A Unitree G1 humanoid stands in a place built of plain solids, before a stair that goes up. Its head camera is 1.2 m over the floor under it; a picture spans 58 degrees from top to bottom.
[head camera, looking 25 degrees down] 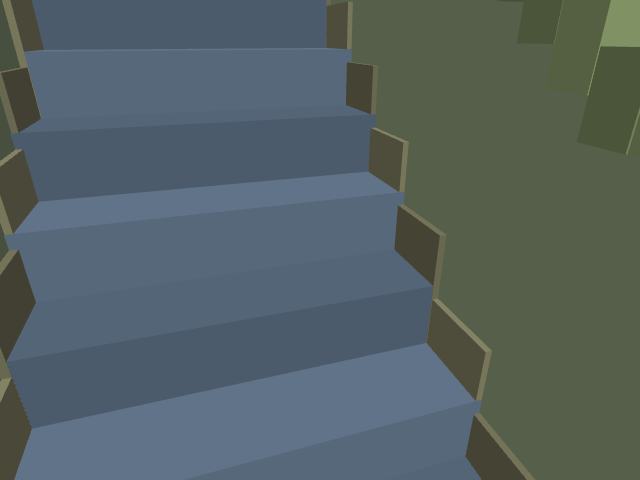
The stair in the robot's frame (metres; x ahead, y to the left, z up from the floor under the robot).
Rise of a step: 0.19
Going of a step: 0.24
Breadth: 1.07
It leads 18 degrees to the left of straight ahead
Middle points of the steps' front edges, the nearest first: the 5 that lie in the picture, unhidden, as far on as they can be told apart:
0.64 0.10 0.39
0.87 0.17 0.58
1.10 0.25 0.78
1.33 0.32 0.97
1.55 0.39 1.16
